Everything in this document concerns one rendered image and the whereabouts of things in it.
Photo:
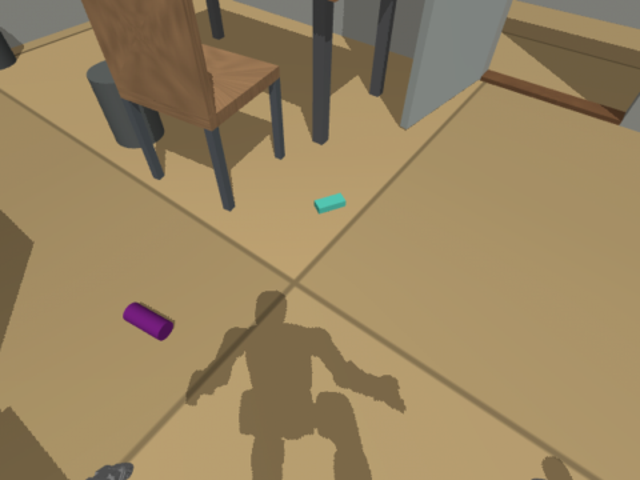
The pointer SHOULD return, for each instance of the left robot hand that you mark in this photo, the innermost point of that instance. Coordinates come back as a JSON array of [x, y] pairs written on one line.
[[120, 471]]

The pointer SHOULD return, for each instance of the chair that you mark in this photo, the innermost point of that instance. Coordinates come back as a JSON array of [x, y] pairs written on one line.
[[154, 53]]

